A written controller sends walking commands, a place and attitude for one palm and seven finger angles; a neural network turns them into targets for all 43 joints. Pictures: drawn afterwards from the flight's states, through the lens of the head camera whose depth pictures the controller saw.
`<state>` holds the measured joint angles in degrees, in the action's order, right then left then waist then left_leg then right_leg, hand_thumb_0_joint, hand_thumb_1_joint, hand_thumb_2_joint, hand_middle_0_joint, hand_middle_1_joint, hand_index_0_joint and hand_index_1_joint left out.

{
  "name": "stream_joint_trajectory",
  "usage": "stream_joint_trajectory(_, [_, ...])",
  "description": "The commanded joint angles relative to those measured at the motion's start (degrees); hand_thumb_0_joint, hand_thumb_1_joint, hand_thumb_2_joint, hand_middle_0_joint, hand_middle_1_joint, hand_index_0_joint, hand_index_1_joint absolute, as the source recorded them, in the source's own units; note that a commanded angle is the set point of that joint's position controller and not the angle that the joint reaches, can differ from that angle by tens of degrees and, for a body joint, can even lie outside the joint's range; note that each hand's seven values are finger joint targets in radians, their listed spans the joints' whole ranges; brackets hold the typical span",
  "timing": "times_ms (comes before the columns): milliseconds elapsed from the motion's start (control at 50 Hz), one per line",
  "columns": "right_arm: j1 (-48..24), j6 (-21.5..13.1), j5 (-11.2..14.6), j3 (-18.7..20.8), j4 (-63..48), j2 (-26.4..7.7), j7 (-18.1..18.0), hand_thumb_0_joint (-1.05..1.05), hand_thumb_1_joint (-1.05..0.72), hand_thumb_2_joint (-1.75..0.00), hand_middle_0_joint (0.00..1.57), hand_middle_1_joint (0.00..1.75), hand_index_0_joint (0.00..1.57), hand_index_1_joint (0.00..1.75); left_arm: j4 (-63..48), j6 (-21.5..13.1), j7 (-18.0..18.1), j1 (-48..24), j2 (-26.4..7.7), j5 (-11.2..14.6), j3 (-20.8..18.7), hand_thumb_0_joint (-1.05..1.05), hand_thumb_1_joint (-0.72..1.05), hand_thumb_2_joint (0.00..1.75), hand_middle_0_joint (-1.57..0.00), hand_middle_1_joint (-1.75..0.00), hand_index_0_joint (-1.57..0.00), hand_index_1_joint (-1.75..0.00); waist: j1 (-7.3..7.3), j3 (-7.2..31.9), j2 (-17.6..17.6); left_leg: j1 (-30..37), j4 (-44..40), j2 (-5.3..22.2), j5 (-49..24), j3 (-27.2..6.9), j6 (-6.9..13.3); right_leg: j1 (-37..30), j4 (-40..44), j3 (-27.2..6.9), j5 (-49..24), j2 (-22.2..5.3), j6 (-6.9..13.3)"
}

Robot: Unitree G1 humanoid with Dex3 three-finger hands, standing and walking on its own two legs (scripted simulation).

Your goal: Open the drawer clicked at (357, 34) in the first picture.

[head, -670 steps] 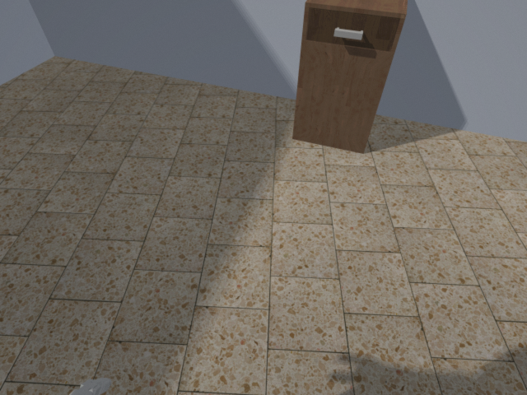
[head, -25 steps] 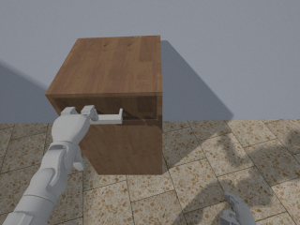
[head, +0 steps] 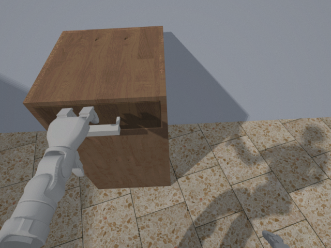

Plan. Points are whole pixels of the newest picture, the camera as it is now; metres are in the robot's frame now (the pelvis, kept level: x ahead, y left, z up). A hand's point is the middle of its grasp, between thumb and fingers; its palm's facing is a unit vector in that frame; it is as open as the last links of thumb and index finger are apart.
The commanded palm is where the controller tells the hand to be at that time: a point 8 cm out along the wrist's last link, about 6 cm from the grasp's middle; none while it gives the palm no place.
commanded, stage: move the hooked fingers above the handle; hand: left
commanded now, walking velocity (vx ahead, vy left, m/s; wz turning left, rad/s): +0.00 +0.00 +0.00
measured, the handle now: (101, 125) +0.49 +0.27 -0.07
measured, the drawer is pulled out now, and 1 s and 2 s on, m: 0.00 0.00 0.00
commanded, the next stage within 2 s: none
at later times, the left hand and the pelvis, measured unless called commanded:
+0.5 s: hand (85, 134) +0.40 +0.27 +0.01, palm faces -0.03 -0.03 -1.00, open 13.8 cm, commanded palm +0.38 +0.26 +0.07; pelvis -0.01 +0.02 -0.01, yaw -1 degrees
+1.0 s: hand (96, 126) +0.45 +0.26 -0.01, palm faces -0.03 -0.03 -1.00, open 13.7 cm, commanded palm +0.42 +0.25 +0.05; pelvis -0.02 +0.03 -0.02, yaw -2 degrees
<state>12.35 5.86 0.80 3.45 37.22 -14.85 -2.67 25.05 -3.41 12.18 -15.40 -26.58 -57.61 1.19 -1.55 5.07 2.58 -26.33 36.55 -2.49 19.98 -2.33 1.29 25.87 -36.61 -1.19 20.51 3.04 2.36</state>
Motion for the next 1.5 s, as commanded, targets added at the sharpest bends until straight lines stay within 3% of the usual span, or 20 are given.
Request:
stream_joint_trajectory(0, [-0.9,-1.8,0.3,2.0,-6.2,-6.5,-0.1,0.0,-0.9,-0.9,0.2,0.3,0.2,0.3,-5.8,1.8,4.5,-20.5,-13.0,-0.3,-6.4,0.0,-0.5,0.3,-0.3,-1.2,-0.3,-1.2,1.13,17.4,-2.0,5.8,-0.3,-0.6,-24.4,2.9,1.4,-7.8,1.8,0.1,-27.2,-1.1,-0.1])
stream_joint_trajectory(60, [-0.2,-1.5,0.4,2.1,-6.3,-6.8,0.1,0.0,-0.9,-0.9,0.2,0.3,0.2,0.3,-3.5,3.7,4.4,-23.1,-10.5,-0.6,-3.0,0.0,-0.5,0.3,-0.3,-1.2,-0.3,-1.2,1.89,18.9,-1.5,6.8,0.0,-0.4,-25.0,3.1,1.4,-6.8,1.5,0.4,-26.7,-1.0,-0.1])
stream_joint_trajectory(80, [0.4,-1.3,0.4,2.2,-6.1,-7.0,0.0,0.0,-0.9,-0.9,0.2,0.3,0.2,0.3,-2.0,4.0,4.3,-23.4,-12.4,-0.5,-4.7,0.0,-0.5,0.3,-0.3,-1.2,-0.3,-1.2,1.87,19.5,-3.2,6.0,0.1,-0.3,-24.9,2.9,1.5,-7.6,1.5,0.3,-26.3,-0.9,-0.1])
stream_joint_trajectory(200, [1.9,-0.8,0.0,2.2,-6.3,-7.0,-0.2,0.0,-0.9,-0.9,0.2,0.3,0.2,0.3,-2.2,1.9,4.0,-27.8,-13.3,-1.3,-4.8,0.0,-0.5,0.3,-0.3,-1.2,-0.3,-1.2,1.97,22.9,-0.5,7.8,1.0,0.2,-28.7,2.2,1.5,-6.7,0.2,0.3,-27.8,-0.8,0.1])
stream_joint_trajectory(220, [2.1,-0.8,-0.1,2.5,-6.4,-6.7,0.0,0.0,-0.9,-0.9,0.2,0.3,0.2,0.3,-1.5,1.6,4.2,-25.7,-11.4,-1.3,-4.1,0.0,-0.5,0.3,-0.3,-1.2,-0.3,-1.2,1.8,22.1,-0.6,8.3,1.3,0.4,-29.7,2.2,1.5,-5.8,0.2,0.6,-27.4,-0.7,0.1])
stream_joint_trajectory(280, [3.1,-0.5,-0.1,2.2,-5.5,-7.0,0.2,0.0,-0.9,-0.9,0.2,0.3,0.2,0.3,2.7,1.2,5.2,-27.6,-12.0,-1.8,-4.8,0.0,-0.5,0.3,-0.3,-1.2,-0.3,-1.2,2.48,18.8,-0.9,6.3,1.4,0.6,-27.9,1.7,1.2,-2.7,0.1,1.3,-23.9,-0.4,0.4])
stream_joint_trajectory(340, [3.9,-0.5,-0.2,2.6,-5.4,-7.0,0.7,0.0,-0.9,-0.9,0.2,0.3,0.2,0.3,4.1,1.2,6.9,-28.6,-11.8,-2.8,-5.0,0.0,-0.5,0.3,-0.3,-1.2,-0.3,-1.2,2.08,19.9,0.5,7.0,1.7,1.1,-28.7,1.5,0.8,-0.7,-0.7,1.7,-22.2,-0.2,0.6])
stream_joint_trajectory(460, [6.4,-0.5,-0.3,2.7,-4.3,-7.6,0.9,0.0,-0.9,-0.9,0.2,0.3,0.2,0.3,10.7,1.8,8.7,-37.0,-12.2,-3.6,-3.7,0.0,-0.5,0.3,-0.3,-1.2,-0.3,-1.2,4.25,20.6,-1.0,4.7,2.4,1.0,-23.3,1.3,0.9,2.1,-1.1,2.0,-18.3,0.0,0.5])
stream_joint_trajectory(520, [7.7,-0.6,-0.5,2.9,-3.8,-7.6,0.8,0.0,-0.9,-0.9,0.2,0.3,0.2,0.3,12.1,1.2,9.1,-41.3,-11.1,-4.1,-2.2,0.0,-0.5,0.3,-0.3,-1.2,-0.3,-1.2,5.37,22.5,1.1,6.1,3.4,1.1,-23.2,0.8,0.8,4.6,-1.6,2.0,-16.9,0.2,0.5])
stream_joint_trajectory(600, [9.7,-0.8,-1.0,3.2,-2.9,-7.7,1.1,0.0,-0.9,-0.9,0.2,0.3,0.2,0.3,14.5,0.1,9.6,-44.4,-10.4,-3.8,-1.8,0.0,-0.5,0.3,-0.3,-1.2,-0.3,-1.2,6.07,24.2,2.5,6.7,4.7,1.5,-24.4,0.1,0.5,7.3,-2.4,2.4,-15.9,0.5,0.6])
stream_joint_trajectory(720, [11.4,-0.3,-1.3,3.1,-2.0,-8.4,1.8,0.0,-0.9,-0.9,0.2,0.3,0.2,0.3,21.8,1.2,10.7,-44.7,-12.2,-4.6,-3.4,0.0,-0.5,0.3,-0.3,-1.2,-0.3,-1.2,6.08,22.9,1.4,2.2,5.7,1.6,-23.0,0.4,0.5,9.2,-3.6,2.6,-15.5,0.8,0.7])
stream_joint_trajectory(800, [12.7,-0.1,-1.6,2.9,-1.9,-8.9,1.9,0.0,-0.9,-0.9,0.2,0.3,0.2,0.3,23.3,1.7,11.5,-49.0,-14.3,-5.1,-4.1,0.0,-0.5,0.3,-0.3,-1.2,-0.3,-1.2,6.98,25.0,1.1,0.2,6.6,1.5,-21.8,0.6,0.8,9.0,-4.3,2.3,-15.7,0.8,0.5])
stream_joint_trajectory(900, [13.3,0.4,-1.9,2.9,-2.0,-9.3,1.8,0.0,-0.9,-0.9,0.2,0.3,0.2,0.3,22.0,1.3,12.1,-49.1,-19.3,-5.2,-7.9,0.0,-0.5,0.3,-0.3,-1.2,-0.3,-1.2,5.59,30.4,3.6,1.1,7.3,1.5,-23.6,0.8,0.6,7.0,-5.4,1.8,-17.4,0.8,0.4])
stream_joint_trajectory(960, [13.4,0.3,-1.9,3.2,-1.4,-9.0,1.8,0.0,-0.9,-0.9,0.2,0.3,0.2,0.3,22.0,1.4,12.5,-50.0,-15.4,-5.4,-4.9,0.0,-0.5,0.3,-0.3,-1.2,-0.3,-1.2,7.02,28.7,4.4,2.6,7.6,2.1,-24.7,0.6,0.4,9.4,-4.9,2.3,-16.8,1.0,0.3])
stream_joint_trajectory(1020, [13.4,0.5,-1.8,3.1,-1.0,-9.3,1.8,0.0,-0.9,-0.9,0.2,0.3,0.2,0.3,22.9,1.7,12.6,-47.4,-17.7,-4.5,-7.2,0.0,-0.5,0.3,-0.3,-1.2,-0.3,-1.2,6.26,27.7,1.9,1.2,7.0,2.0,-23.8,1.0,0.8,7.2,-4.3,2.0,-17.5,1.0,0.2])
stream_joint_trajectory(1100, [13.2,0.5,-1.5,3.1,-1.1,-9.0,1.8,0.0,-0.9,-0.9,0.2,0.3,0.2,0.3,22.9,1.9,11.9,-47.0,-15.3,-4.6,-5.0,0.0,-0.5,0.3,-0.3,-1.2,-0.3,-1.2,6.48,26.5,3.1,2.3,6.3,2.0,-24.1,0.8,0.7,7.5,-3.6,2.2,-17.3,0.9,0.3])
stream_joint_trajectory(1180, [13.0,0.4,-1.4,3.3,-1.1,-8.6,1.9,0.0,-0.9,-0.9,0.2,0.3,0.2,0.3,23.6,2.0,10.8,-46.5,-10.0,-3.6,-1.2,0.0,-0.5,0.3,-0.3,-1.2,-0.3,-1.2,7.86,23.8,1.3,2.9,5.7,2.2,-23.2,0.8,0.9,8.1,-2.1,2.4,-16.4,0.9,0.2])
stream_joint_trajectory(1280, [12.7,0.4,-1.2,2.8,-1.5,-8.6,1.4,0.0,-0.9,-0.9,0.2,0.3,0.2,0.3,23.0,1.1,10.5,-48.6,-12.5,-3.9,-2.3,0.0,-0.5,0.3,-0.3,-1.2,-0.3,-1.2,7.72,21.8,0.9,0.1,5.0,1.6,-19.0,1.2,1.4,7.3,-1.7,1.7,-15.1,0.5,0.3])
stream_joint_trajectory(1400, [11.8,0.3,-1.8,2.9,-1.9,-8.2,1.7,0.0,-0.9,-0.9,0.2,0.3,0.2,0.3,19.5,-0.1,13.7,-48.5,-15.3,-5.4,-5.4,0.0,-0.5,0.3,-0.3,-1.2,-0.3,-1.2,6.27,27.7,4.7,3.2,6.7,1.6,-24.6,0.9,0.7,7.5,-4.2,2.1,-17.7,0.7,0.5])
stream_joint_trajectory(1480, [10.9,0.8,-1.7,2.5,-2.1,-8.4,2.0,0.0,-0.9,-0.9,0.2,0.3,0.2,0.3,23.6,3.0,14.1,-44.1,-16.0,-4.5,-6.5,0.0,-0.5,0.3,-0.3,-1.2,-0.3,-1.2,5.46,26.2,0.5,-1.2,6.5,1.0,-23.5,2.2,1.1,3.3,-3.9,1.7,-20.6,0.6,0.2])
